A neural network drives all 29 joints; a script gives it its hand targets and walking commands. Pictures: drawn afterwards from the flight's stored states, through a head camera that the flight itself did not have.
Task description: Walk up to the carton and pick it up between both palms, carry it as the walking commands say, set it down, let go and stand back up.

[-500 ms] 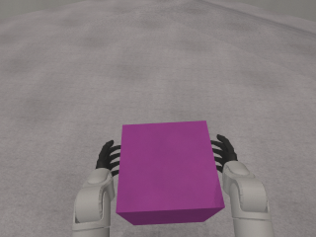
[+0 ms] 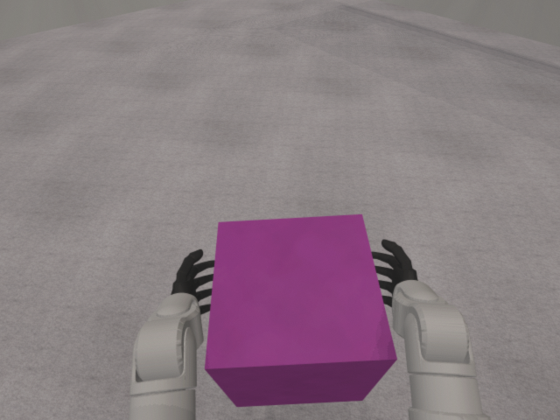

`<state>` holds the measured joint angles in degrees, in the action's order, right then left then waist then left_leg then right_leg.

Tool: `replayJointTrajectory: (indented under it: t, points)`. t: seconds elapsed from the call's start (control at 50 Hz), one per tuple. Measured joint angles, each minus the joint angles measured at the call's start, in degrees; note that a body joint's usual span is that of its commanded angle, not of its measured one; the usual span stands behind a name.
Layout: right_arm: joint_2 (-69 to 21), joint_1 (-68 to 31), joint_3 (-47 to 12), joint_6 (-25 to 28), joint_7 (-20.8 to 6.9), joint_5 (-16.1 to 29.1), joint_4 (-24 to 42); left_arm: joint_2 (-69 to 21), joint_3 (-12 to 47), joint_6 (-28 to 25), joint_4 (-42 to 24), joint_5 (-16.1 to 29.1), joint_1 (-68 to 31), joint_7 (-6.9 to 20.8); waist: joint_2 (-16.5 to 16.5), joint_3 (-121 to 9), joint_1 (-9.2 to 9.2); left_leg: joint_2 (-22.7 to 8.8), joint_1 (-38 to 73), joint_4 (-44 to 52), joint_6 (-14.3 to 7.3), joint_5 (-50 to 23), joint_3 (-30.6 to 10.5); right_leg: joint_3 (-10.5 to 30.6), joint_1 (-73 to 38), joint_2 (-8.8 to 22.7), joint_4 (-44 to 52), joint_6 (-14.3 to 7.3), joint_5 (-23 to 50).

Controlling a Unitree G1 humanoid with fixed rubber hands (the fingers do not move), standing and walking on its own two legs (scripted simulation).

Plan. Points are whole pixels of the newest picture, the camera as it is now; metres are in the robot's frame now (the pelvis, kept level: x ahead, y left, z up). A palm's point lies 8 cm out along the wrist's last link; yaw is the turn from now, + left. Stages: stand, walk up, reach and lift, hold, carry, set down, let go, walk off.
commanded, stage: carry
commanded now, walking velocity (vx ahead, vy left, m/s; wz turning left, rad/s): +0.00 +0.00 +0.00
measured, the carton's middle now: (295, 317) +0.28 +0.00 -0.01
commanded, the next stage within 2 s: hold in 0.70 s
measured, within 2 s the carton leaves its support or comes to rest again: neither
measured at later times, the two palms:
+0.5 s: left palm (185, 293) +0.29 +0.15 +0.06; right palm (397, 281) +0.29 -0.15 +0.06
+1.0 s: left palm (184, 303) +0.29 +0.16 +0.04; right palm (388, 289) +0.29 -0.14 +0.04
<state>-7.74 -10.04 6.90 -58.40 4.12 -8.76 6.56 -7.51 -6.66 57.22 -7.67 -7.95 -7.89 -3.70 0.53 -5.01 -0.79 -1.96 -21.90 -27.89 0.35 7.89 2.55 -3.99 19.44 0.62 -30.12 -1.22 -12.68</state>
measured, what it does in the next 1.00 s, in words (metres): stands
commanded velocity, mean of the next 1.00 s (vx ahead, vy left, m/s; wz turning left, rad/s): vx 0.00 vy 0.00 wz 0.00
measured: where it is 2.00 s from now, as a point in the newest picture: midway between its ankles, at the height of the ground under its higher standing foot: outside the picture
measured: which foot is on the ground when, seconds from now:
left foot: down 0.00-1.00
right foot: down 0.00-1.00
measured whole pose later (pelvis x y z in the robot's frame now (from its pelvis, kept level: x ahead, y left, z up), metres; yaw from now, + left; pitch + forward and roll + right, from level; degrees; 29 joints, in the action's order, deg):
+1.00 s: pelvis +0.02 +0.01 +0.00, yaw -2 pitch -6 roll +0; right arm -7.9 -10.7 7.6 -41.3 2.9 -11.0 -9.2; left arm -7.4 -8.4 42.1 4.7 -10.8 -7.3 -2.9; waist -0.7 2.3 1.0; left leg 0.6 -10.5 -26.2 -0.3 10.1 -0.6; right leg -0.4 8.5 -0.2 -27.7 -0.7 -13.7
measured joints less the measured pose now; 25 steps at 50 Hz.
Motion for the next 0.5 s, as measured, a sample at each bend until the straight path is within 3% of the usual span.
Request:
replayJointTrajectory:
  t: [0.5]
  points:
    - [0.03, 0.3, -0.39, 2.08, -0.21, -0.29, -0.65, 0.03, -0.01, -1.8, 0.31, -0.3, 0.31, 0.17, -0.09, 0.51, 0.45, -0.1, 1.07, -1.0, -0.09, 2.01, 0.65, -0.05, -1.22, 0.35, -0.56, 0.25, -1.71]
